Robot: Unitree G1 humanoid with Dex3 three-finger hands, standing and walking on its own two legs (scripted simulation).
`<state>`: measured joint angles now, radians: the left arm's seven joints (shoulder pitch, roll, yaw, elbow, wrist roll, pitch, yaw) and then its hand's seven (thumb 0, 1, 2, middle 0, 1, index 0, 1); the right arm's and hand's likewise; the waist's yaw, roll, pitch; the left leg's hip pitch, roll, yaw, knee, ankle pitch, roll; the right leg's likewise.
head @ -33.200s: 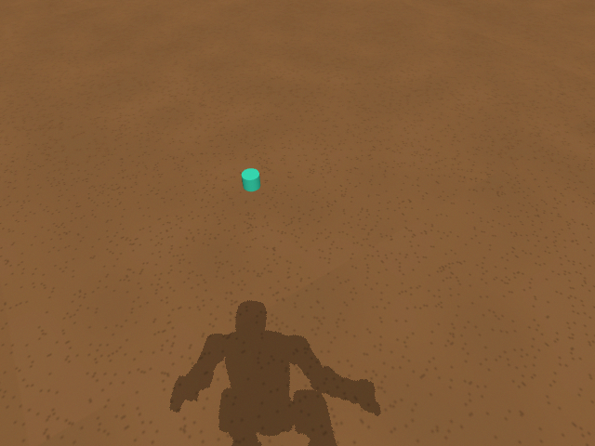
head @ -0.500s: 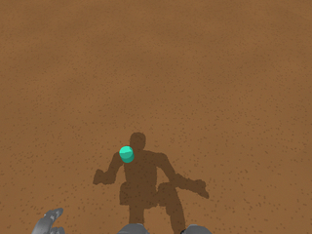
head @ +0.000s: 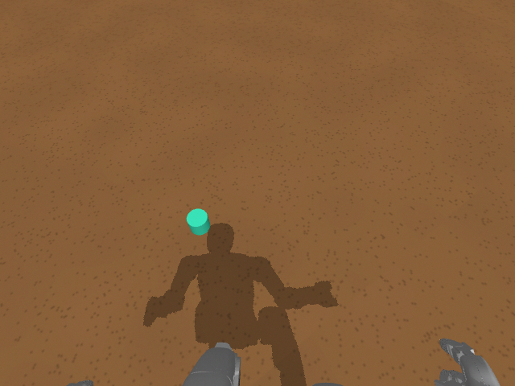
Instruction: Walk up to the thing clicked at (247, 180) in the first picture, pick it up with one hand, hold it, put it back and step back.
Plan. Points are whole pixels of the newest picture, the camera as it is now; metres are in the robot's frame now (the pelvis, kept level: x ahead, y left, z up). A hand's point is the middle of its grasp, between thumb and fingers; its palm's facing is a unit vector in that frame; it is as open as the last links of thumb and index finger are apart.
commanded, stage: step back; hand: left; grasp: from above
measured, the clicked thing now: (198, 222) +0.75 +0.31 -0.71
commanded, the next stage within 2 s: stand in 1.80 s
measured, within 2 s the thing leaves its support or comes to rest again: neither
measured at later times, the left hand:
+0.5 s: hand out of the picture -0.07 +0.26 -0.13, palm faces +0.08 -0.92 -0.39, open 7.4 cm
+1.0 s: hand out of the picture -0.27 +0.27 -0.13, palm faces +0.12 -0.90 -0.43, open 7.4 cm
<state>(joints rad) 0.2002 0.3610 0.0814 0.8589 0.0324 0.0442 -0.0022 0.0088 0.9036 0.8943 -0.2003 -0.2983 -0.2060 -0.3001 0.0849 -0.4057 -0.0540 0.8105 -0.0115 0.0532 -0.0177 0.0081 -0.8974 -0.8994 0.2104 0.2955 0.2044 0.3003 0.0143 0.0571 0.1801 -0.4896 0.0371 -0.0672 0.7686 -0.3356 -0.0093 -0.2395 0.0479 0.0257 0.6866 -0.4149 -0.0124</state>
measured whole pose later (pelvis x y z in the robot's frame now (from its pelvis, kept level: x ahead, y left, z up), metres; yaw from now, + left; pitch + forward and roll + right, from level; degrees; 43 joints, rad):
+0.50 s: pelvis -0.17 -0.02 +0.01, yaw +4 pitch -2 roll -1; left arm 0.12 0.39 0.07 0.82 0.01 0.07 0.02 0.01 0.90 0.89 -0.20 -0.30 -0.21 -0.30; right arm 0.15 -0.36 -0.03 0.86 -0.03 0.04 -0.01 0.01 -0.90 -0.90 0.21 0.30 0.21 0.30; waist 0.01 -0.01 0.16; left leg -0.33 0.01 -0.02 0.63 -0.26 0.02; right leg -0.44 0.09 0.10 1.15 -0.54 0.00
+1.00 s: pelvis -0.30 -0.02 +0.01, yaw +6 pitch -3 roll +1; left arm 0.22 0.41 0.08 0.96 0.03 0.03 0.00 0.01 0.90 0.89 -0.20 -0.30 -0.21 -0.30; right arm 0.26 -0.37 -0.06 0.99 -0.04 0.01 0.02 0.01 -0.90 -0.90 0.21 0.30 0.20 0.30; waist 0.01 -0.02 0.07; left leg -0.24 -0.04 -0.02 0.61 -0.34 0.03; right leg -0.38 -0.03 0.04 0.82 -0.46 -0.01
